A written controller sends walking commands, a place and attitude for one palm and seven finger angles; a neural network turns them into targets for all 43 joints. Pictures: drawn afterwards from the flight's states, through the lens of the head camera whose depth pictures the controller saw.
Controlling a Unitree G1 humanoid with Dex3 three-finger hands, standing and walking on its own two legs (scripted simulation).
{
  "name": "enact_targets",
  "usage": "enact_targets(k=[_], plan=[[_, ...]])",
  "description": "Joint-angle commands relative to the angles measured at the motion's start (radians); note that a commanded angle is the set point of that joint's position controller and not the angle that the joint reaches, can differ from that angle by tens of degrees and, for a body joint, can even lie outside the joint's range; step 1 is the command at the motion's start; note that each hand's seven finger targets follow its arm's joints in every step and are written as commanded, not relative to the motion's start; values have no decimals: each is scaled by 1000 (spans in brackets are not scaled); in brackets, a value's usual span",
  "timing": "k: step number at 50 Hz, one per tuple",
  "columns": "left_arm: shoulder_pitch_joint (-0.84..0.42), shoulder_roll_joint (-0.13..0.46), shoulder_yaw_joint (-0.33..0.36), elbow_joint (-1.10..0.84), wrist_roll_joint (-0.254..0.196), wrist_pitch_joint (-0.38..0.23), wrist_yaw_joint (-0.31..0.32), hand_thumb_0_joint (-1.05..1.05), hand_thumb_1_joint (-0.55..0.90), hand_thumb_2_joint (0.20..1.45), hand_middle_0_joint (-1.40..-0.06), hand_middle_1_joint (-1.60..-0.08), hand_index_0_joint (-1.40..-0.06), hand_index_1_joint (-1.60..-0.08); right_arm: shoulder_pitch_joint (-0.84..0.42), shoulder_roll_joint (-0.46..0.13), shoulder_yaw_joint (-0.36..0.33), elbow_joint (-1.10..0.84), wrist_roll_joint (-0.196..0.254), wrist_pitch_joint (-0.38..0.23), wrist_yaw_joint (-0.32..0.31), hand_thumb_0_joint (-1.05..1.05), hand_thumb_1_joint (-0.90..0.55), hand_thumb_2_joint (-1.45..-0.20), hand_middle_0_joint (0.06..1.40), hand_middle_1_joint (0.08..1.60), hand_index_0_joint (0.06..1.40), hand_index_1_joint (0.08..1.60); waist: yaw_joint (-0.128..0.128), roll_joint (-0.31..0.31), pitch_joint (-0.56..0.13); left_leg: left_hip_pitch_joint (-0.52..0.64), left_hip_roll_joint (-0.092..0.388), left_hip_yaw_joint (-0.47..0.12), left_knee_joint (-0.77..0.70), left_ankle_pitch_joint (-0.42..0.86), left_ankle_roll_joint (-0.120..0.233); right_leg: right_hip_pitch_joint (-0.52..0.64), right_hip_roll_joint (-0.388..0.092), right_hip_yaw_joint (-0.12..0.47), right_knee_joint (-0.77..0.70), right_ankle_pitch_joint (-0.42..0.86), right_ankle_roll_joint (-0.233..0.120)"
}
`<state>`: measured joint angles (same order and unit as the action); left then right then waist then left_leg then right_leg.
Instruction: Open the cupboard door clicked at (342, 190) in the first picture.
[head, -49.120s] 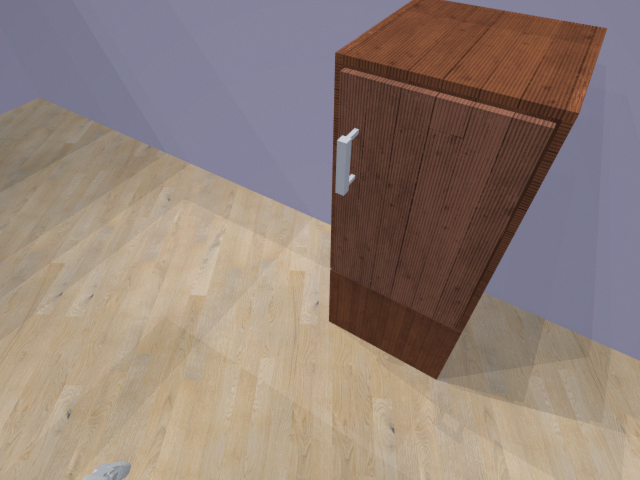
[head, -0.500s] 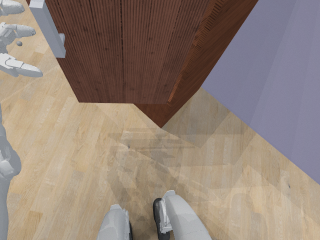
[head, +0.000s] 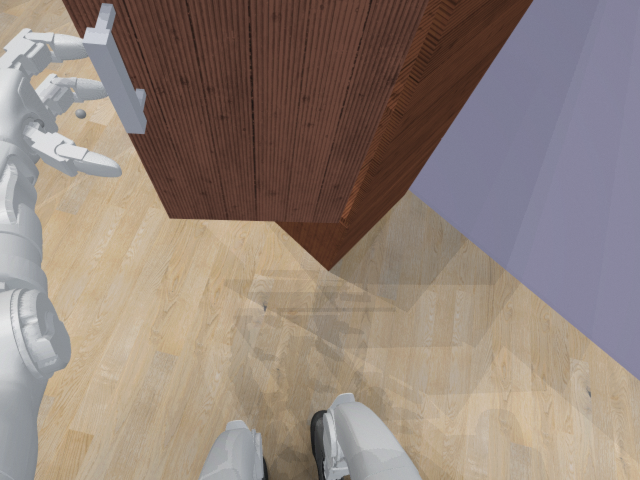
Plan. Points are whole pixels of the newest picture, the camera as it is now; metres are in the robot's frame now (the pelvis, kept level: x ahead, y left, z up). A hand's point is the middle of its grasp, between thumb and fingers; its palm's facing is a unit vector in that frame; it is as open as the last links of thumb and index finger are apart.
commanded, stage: slide the fingers in behind the handle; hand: left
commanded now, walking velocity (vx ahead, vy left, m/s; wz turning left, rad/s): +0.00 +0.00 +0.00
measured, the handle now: (122, 74) +0.58 +0.18 +0.08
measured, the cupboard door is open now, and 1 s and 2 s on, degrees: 45 45 45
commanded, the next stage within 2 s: close the thumb around the handle in 1.32 s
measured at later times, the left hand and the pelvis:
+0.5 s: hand (117, 114) +0.52 +0.18 +0.07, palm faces -0.08 -1.00 -0.01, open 14.0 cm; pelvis +0.00 -0.01 +0.00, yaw +0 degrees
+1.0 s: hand (144, 114) +0.53 +0.16 +0.07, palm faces -0.05 -1.00 -0.02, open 14.0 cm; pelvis +0.00 -0.01 +0.00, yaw +1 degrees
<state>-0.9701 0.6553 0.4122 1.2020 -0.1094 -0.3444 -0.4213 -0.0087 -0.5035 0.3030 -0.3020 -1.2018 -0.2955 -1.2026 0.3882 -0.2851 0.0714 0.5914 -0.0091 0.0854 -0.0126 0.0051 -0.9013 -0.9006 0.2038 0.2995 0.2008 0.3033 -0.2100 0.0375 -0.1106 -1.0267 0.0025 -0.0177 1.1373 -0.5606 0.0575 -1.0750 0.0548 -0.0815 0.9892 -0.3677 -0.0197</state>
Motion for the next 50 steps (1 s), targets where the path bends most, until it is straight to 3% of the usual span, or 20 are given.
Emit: enact_targets(k=[1, 2, 5, 6, 10, 13, 18, 20, 24, 25, 27, 33, 35, 36, 37, 40, 42, 43, 45, 50], plan=[[-428, 262, 37, -229, -22, -82, 15, 0, -500, 300, -300, -1200, -300, -1200, 200, -197, -70, -24, 0, -13, -16, 0, -900, -900, 200, 300, 200, 300, 1, 189, -530, 348, 21, -76, -129, 574, -68, 301, 7, 42, -52, 299, -11], [-416, 233, 19, -217, -25, -79, 15, 0, -500, 300, -300, -1200, -300, -1200, 194, -194, -70, -24, 2, -14, -14, 0, -900, -900, 200, 300, 200, 300, -3, 180, -517, 339, 20, -70, -129, 552, -63, 298, 7, 43, -57, 289, -9], [-417, 271, 47, -197, -21, -80, 25, 0, -500, 300, -300, -1200, -300, -1200, 192, -196, -65, -27, 2, -15, -17, 0, -900, -900, 200, 300, 200, 300, 2, 146, -502, 279, 16, -63, -130, 505, -51, 334, 5, 51, -53, 292, -10], [-430, 250, 29, -185, -20, -74, 27, 0, -500, 300, -300, -1200, -300, -1200, 189, -193, -64, -28, 3, -19, -18, 0, -900, -900, 200, 300, 200, 300, -11, 141, -486, 259, 14, -56, -127, 478, -44, 331, 5, 56, -57, 284, -7], [-436, 251, 37, -260, -22, -99, 33, 0, -500, 300, -300, -1200, -300, -1200, 195, -192, -73, -26, -1, -26, -16, 0, -900, -900, 200, 300, 200, 300, 9, 203, -596, 357, 17, -69, -122, 573, -62, 333, 3, 53, -45, 322, -10], [-403, 205, 15, -206, -29, -82, 30, 0, -500, 300, -300, -1200, -300, -1200, 194, -191, -72, -20, 1, -25, -12, 0, -900, -900, 200, 300, 200, 300, -3, 147, -527, 318, 18, -64, -127, 539, -54, 331, 6, 48, -55, 312, -8], [-441, 174, -11, -209, -20, -74, 52, 0, -500, 300, -300, -1200, -300, -1200, 197, -189, -71, -17, 0, -26, -14, 0, -900, -900, 200, 300, 200, 300, -10, 139, -502, 304, 15, -70, -139, 501, -52, 317, 3, 47, -58, 282, -8], [-468, 164, -15, -248, -22, -90, 64, 0, -500, 300, -300, -1200, -300, -1200, 198, -186, -74, -14, -4, -29, -12, 0, -900, -900, 200, 300, 200, 300, -6, 182, -538, 343, 15, -72, -135, 533, -58, 307, 1, 48, -54, 292, -10], [-453, 162, -1, -179, -19, -85, 87, 0, -500, 300, -300, -1200, -300, -1200, 204, -185, -70, -12, -6, -33, -11, 0, -900, -900, 200, 300, 200, 300, -19, 106, -477, 258, 10, -59, -136, 462, -42, 331, 1, 54, -62, 274, -9], [-463, 201, 21, -201, -9, -91, 94, 0, -500, 300, -300, -1200, -300, -1200, 203, -188, -71, -13, -6, -32, -11, 0, -900, -900, 200, 300, 200, 300, -8, 122, -509, 255, 9, -55, -135, 458, -42, 351, -3, 62, -60, 282, -7], [-452, 197, 14, -197, 4, -94, 101, 0, -500, 300, -300, -1200, -300, -1200, 199, -183, -70, -17, -8, -35, -9, 0, -900, -900, 200, 300, 200, 300, -4, 135, -522, 252, 7, -51, -132, 455, -42, 358, -4, 64, -54, 285, -8], [-451, 129, -32, -194, -1, -92, 100, 0, -500, 300, -300, -1200, -300, -1200, 203, -183, -75, -15, -6, -33, -3, 0, -900, -900, 200, 300, 200, 300, -13, 139, -511, 271, 8, -53, -139, 455, -43, 346, -3, 60, -60, 281, -8], [-465, 130, -27, -232, -7, -101, 101, 0, -500, 300, -300, -1200, -300, -1200, 210, -185, -80, -12, -8, -34, -4, 0, -900, -900, 200, 300, 200, 300, -8, 148, -565, 320, 11, -63, -137, 500, -49, 345, -3, 56, -54, 302, -8], [-453, 80, -61, -227, -8, -98, 100, 0, -500, 300, -300, -1200, -300, -1200, 208, -180, -81, -10, -8, -34, -2, 0, -900, -900, 200, 300, 200, 300, -12, 175, -558, 349, 12, -67, -139, 532, -55, 321, -3, 50, -54, 308, -10], [-443, 51, -75, -215, -14, -92, 101, 0, -500, 300, -300, -1200, -300, -1200, 208, -180, -82, -8, -8, -33, 1, 0, -900, -900, 200, 300, 200, 300, -15, 151, -537, 352, 14, -71, -140, 530, -56, 305, -1, 45, -56, 296, -8], [-469, 65, -53, -231, -18, -98, 125, 0, -500, 300, -300, -1200, -300, -1200, 212, -182, -86, 1, -12, -32, 1, 0, -900, -900, 200, 300, 200, 300, -17, 139, -544, 359, 16, -74, -136, 547, -60, 301, -2, 44, -55, 305, -8], [-438, 63, -44, -216, -11, -99, 144, 0, -500, 300, -300, -1200, -300, -1200, 210, -179, -86, -5, -14, -29, 5, 0, -900, -900, 200, 300, 200, 300, -3, 127, -526, 338, 12, -70, -143, 532, -59, 317, -2, 45, -55, 300, -10], [-438, 44, -59, -206, -7, -98, 154, 0, -500, 300, -300, -1200, -300, -1200, 204, -176, -85, -7, -13, -29, 7, 0, -900, -900, 200, 300, 200, 300, -14, 112, -503, 310, 9, -60, -144, 506, -52, 323, -3, 50, -61, 299, -6], [-470, 47, -59, -243, 4, -119, 173, 0, -500, 300, -300, -1200, -300, -1200, 206, -173, -87, -7, -17, -32, 10, 0, -900, -900, 200, 300, 200, 300, -8, 140, -538, 328, 7, -63, -142, 522, -55, 332, -5, 53, -54, 313, -8], [-451, 51, -60, -232, 7, -130, 166, 0, -500, 300, -300, -1200, -300, -1200, 200, -173, -88, -9, -14, -33, 11, 0, -900, -900, 200, 300, 200, 300, -11, 106, -538, 305, 4, -51, -140, 508, -47, 374, -6, 62, -57, 337, -7]])
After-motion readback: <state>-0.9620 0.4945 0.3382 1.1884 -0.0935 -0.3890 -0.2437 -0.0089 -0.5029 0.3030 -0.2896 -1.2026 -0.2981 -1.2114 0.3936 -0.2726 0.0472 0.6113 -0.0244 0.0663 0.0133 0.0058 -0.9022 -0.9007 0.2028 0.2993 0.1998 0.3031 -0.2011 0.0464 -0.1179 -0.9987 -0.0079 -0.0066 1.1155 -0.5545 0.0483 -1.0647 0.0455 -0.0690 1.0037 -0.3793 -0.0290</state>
